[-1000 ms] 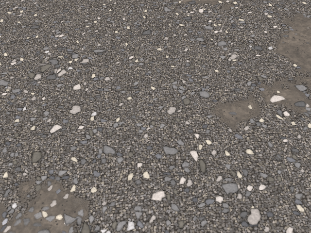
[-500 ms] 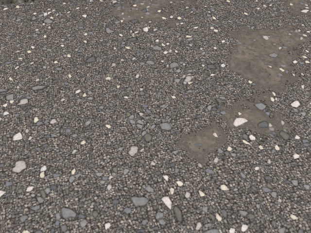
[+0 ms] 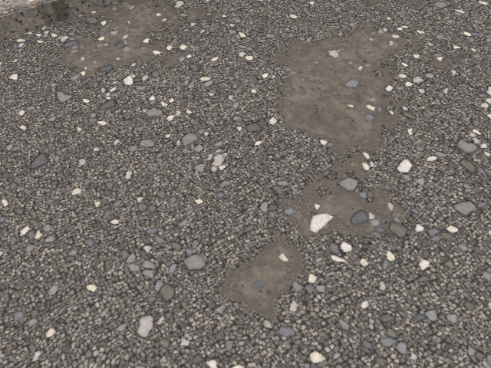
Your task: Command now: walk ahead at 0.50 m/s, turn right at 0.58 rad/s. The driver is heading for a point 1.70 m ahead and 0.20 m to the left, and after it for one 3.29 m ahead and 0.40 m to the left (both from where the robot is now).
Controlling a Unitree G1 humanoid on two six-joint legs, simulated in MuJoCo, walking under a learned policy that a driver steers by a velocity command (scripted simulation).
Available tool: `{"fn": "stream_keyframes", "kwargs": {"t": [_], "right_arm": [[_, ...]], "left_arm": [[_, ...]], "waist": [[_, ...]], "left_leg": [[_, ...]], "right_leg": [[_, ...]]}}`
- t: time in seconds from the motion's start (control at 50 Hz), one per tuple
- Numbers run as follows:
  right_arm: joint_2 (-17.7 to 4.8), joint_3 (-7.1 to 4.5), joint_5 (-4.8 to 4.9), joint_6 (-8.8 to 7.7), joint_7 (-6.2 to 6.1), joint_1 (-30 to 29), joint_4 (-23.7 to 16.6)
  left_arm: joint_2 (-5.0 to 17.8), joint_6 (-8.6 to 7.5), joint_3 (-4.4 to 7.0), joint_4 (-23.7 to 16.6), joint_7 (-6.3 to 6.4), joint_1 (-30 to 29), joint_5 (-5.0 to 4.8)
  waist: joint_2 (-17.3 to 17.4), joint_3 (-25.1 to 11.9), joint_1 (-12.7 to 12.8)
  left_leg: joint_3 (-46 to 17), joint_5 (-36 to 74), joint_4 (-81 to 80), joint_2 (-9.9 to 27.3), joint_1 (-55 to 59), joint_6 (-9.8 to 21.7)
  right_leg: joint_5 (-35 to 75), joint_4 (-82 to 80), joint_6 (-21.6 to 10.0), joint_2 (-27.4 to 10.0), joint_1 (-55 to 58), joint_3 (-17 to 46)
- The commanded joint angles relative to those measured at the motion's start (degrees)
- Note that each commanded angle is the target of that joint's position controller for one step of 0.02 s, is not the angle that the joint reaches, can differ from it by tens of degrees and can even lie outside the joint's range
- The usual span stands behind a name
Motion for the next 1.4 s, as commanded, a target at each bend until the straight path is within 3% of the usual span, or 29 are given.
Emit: {"fn": "stream_keyframes", "kwargs": {"t": [0.02, 0.14, 0.24, 0.26, 0.28, 0.3, 0.32, 0.36, 0.42, 0.52, 0.62, 0.7, 0.72, 0.74, 0.76, 0.78, 0.8, 0.84, 0.98, 1.12, 1.16, 1.2, 1.22, 1.24, 1.26, 1.28, 1.3, 1.34, 1.4], "right_arm": [[-2.98, -0.65, -0.24, -0.02, -0.09, -1.83, -3.61], [-3.42, -0.33, 1.11, -1.34, 1.62, -10.61, -5.90], [-6.59, -1.92, 0.62, -2.52, 1.98, -0.04, -2.71], [-8.57, -2.52, -0.28, -2.72, 1.72, 6.75, -1.73], [-13.66, -3.82, -1.13, -2.34, 1.71, 13.71, -0.24], [-11.60, -3.56, 0.65, -1.92, 2.56, 16.43, 1.83], [-7.55, -2.22, 1.93, -1.68, 2.65, 13.41, 1.20], [-5.45, -1.28, 1.06, -0.62, 2.51, 8.46, 0.12], [-4.28, -0.60, 0.90, -0.38, 1.99, 8.02, 0.10], [-8.09, -1.84, 2.02, 0.58, 0.29, 10.85, 1.43], [-8.00, -1.91, 2.47, 1.98, -0.35, 15.64, 2.74], [-5.68, -1.37, 2.10, 2.46, -0.49, 14.23, 1.83], [-2.15, -0.16, 1.20, 2.18, -0.29, 13.59, 0.50], [0.82, 0.87, 2.61, 1.56, -0.40, 20.06, -1.41], [-4.63, -0.25, 3.33, 1.62, -0.66, 19.53, -0.43], [-7.13, -1.07, 2.98, 1.93, -0.62, 14.99, -0.69], [-6.57, -1.17, 2.45, 2.28, -0.63, 13.25, -0.72], [-4.92, -1.31, 2.08, 2.81, -0.03, 11.29, -1.66], [-1.22, 0.02, 1.91, 3.36, 1.76, 4.40, -5.37], [-2.21, 0.17, 1.96, 3.22, 3.84, -5.90, -10.08], [-4.26, -0.89, 1.61, 3.62, 3.94, -3.50, -10.42], [-9.36, -3.94, 1.82, 4.25, 3.03, 11.88, -6.65], [-14.45, -5.37, 2.34, 4.94, 1.67, 19.02, -5.21], [-17.81, -5.15, 2.50, 4.11, 1.93, 15.52, -7.36], [-11.42, -3.43, 1.92, 3.44, 2.30, 16.18, -7.44], [-8.97, -2.60, 1.35, 2.80, 2.31, 14.59, -6.58], [-7.54, -1.99, 1.22, 2.32, 2.32, 10.88, -6.46], [-4.67, -0.86, 0.11, 1.63, 2.11, 6.09, -6.64], [-5.48, -1.09, 0.01, 0.11, 2.02, 6.01, -4.56]], "left_arm": [[10.08, -1.08, 2.69, -3.99, 1.31, -1.56, -0.39], [10.33, -0.08, 2.90, -1.97, 2.02, 3.02, -1.05], [7.92, 0.55, 2.31, -1.53, 2.15, 2.40, -0.25], [5.37, 0.44, 1.24, -1.96, 1.85, 2.77, 0.31], [2.66, -0.08, 0.35, -2.51, 1.92, 9.93, -0.57], [4.19, -0.67, 0.09, -2.22, 1.95, 11.48, -1.02], [8.44, -1.02, 0.98, -2.76, 1.68, 6.08, -1.22], [8.46, -2.02, 0.95, -5.13, 1.54, -3.99, 0.31], [5.83, -2.74, 0.76, -5.72, 1.21, -4.12, 1.29], [2.53, -3.10, -0.82, -7.68, 0.69, -12.30, 1.11], [4.44, -3.94, -0.23, -9.10, -0.03, -18.34, -0.01], [8.04, -4.51, 1.79, -7.08, 0.76, -9.14, 0.25], [11.41, -4.43, 2.76, -6.10, 1.36, -0.31, 1.01], [15.52, -3.25, 3.82, -4.25, 1.14, 3.78, 1.23], [11.07, -3.02, 3.01, -4.04, 0.72, 3.10, 0.55], [7.83, -3.05, 2.09, -4.24, 0.73, 1.11, 0.34], [6.35, -3.06, 1.49, -4.32, 0.62, -1.77, 0.68], [4.35, -3.08, 0.87, -3.49, 0.54, -4.96, 1.28], [8.05, -3.68, 2.27, -0.28, 0.86, -5.06, 0.80], [11.92, -2.09, 3.25, 2.96, 1.23, -0.59, -0.87], [13.77, -1.31, 3.76, 3.07, 1.57, -0.48, -1.22], [13.25, -0.65, 3.33, 2.73, 2.09, -0.56, -1.24], [8.61, -0.98, 1.58, 1.51, 2.00, 2.02, 1.30], [4.27, -2.65, -0.31, -1.91, 1.16, 4.62, 1.55], [10.37, -4.20, 0.96, -1.22, 0.29, -0.69, -0.73], [10.65, -4.74, 0.93, -2.03, -0.04, -3.77, -2.40], [9.50, -4.68, 0.60, -1.49, 0.42, -4.32, -1.77], [9.30, -3.32, 0.89, 0.11, 0.60, -2.16, -0.51], [6.96, -1.21, 0.51, 1.41, 0.79, -0.70, -0.38]], "waist": [[-4.78, -3.69, -1.15], [-6.63, -2.05, 2.13], [-9.10, -5.67, -3.20], [-6.37, -12.16, -6.15], [7.69, -20.45, -4.95], [16.49, -20.01, -5.27], [9.44, -11.95, -5.87], [1.50, -3.13, -5.50], [4.04, -3.89, -2.93], [3.68, -3.21, -4.82], [3.83, -2.91, -6.29], [4.18, -6.65, 0.05], [-2.20, -13.70, 3.91], [-19.36, -19.71, 1.42], [-15.37, -14.90, 1.91], [-10.41, -8.48, 2.55], [-7.20, -5.56, 1.28], [-8.21, -2.22, -0.88], [-5.39, -1.13, -0.85], [-4.68, 1.04, 1.31], [-6.47, -1.94, -1.17], [-4.99, -10.34, -9.72], [5.79, -15.82, -10.52], [15.78, -24.35, -5.17], [5.92, -23.83, -9.51], [4.26, -15.65, -8.88], [-1.07, -10.43, -6.18], [1.64, -7.35, -2.55], [1.10, -5.33, -1.33]], "left_leg": [[0.77, 9.95, -10.40, -1.52, 0.28, -1.75], [-0.13, 17.94, -26.47, -5.29, 6.13, -1.16], [2.32, 11.49, -31.54, -5.86, 18.71, 3.83], [-2.40, 10.45, -30.05, -0.63, 30.41, 7.25], [-24.58, 2.44, -31.97, 10.30, 50.09, 16.61], [-42.74, -11.09, -40.29, 14.98, 54.08, 20.58], [-39.54, -17.33, -41.68, 13.79, 48.84, 18.71], [-27.13, -7.03, -42.94, 8.87, 35.95, 16.69], [-19.96, 7.08, -44.56, 4.10, 30.27, 16.01], [-13.36, 11.93, -45.57, 1.69, 23.78, 15.53], [-16.45, 7.25, -42.29, 2.10, 23.83, 13.46], [-17.07, 6.80, -30.84, -1.21, 20.68, 9.43], [-12.05, -0.10, -15.11, -4.82, 14.03, 7.20], [-4.29, -19.75, 0.61, -10.65, -2.43, 4.61], [-4.61, -19.60, 9.47, -6.31, -9.68, 3.83], [-4.59, -14.43, 12.46, -4.61, -11.25, 3.60], [-3.57, -10.30, 12.39, -3.06, -9.53, 3.04], [-3.01, -5.72, 9.65, -0.45, -6.75, 2.50], [-0.06, 8.54, -5.68, 0.84, -4.94, 1.17], [5.34, 10.17, -20.03, -1.90, -0.88, 5.17], [8.72, 4.17, -20.77, -5.58, 5.72, 7.56], [9.51, 6.16, -24.79, -9.92, 28.64, 11.45], [-7.12, 8.87, -24.72, 1.08, 46.18, 15.47], [-41.21, -6.32, -35.22, 13.26, 59.97, 27.14], [-39.19, -10.20, -39.76, 13.51, 58.08, 23.84], [-30.25, -6.53, -39.91, 11.98, 50.65, 21.31], [-23.12, 0.92, -40.04, 9.82, 41.45, 19.28], [-14.67, 11.94, -42.23, 6.71, 30.44, 17.68], [-7.51, 18.06, -46.51, 6.09, 25.19, 17.91]], "right_leg": [[11.47, -9.02, -9.05, -12.23, 0.64, 11.78], [2.55, -5.42, -6.62, -12.63, 1.79, 15.45], [12.95, 6.18, -3.61, -12.78, 7.20, 17.35], [12.74, 18.23, -1.82, -9.79, 4.08, 13.88], [0.03, 38.02, 2.94, -1.70, -13.07, 6.74], [-23.44, 48.60, 4.49, 0.06, -25.47, 6.18], [-20.34, 52.42, 4.15, -3.75, -30.77, 7.17], [-12.94, 47.95, 3.88, -7.51, -30.42, 3.15], [-9.16, 37.30, 5.02, -9.47, -23.89, 1.88], [1.96, 17.28, 7.95, -7.03, -16.79, -0.62], [8.87, 7.54, 8.28, -4.64, -9.61, 0.89], [4.87, 2.06, 4.17, -7.53, 7.71, 1.75], [1.14, 2.42, 0.51, -17.27, 20.59, 10.70], [-11.16, -2.20, -7.86, -29.10, 33.33, 33.05], [-21.47, -4.88, -8.27, -29.70, 30.05, 38.27], [-18.55, -5.56, -6.37, -27.10, 24.41, 30.65], [-11.09, -6.57, -5.17, -24.48, 19.09, 23.69], [-1.18, -9.13, -4.27, -21.11, 11.75, 14.46], [13.74, -13.35, -4.94, -19.55, 8.64, -1.63], [21.35, -9.95, -1.76, -21.45, 15.46, -9.82], [39.84, -2.05, -0.47, -21.39, 17.49, -12.22], [45.00, 19.37, 2.40, -18.50, 9.78, -15.22], [12.65, 38.69, 5.04, -14.85, -6.54, -15.51], [-25.00, 56.48, 7.51, -3.19, -27.10, -5.59], [-21.69, 58.53, 6.26, -7.04, -32.20, 2.26], [-17.06, 56.02, 5.06, -9.34, -33.64, 0.72], [-12.59, 51.30, 5.04, -12.24, -31.04, 0.15], [-8.11, 46.10, 5.62, -15.15, -23.40, 0.58], [-3.24, 42.20, 7.19, -15.23, -21.91, 0.02]]}}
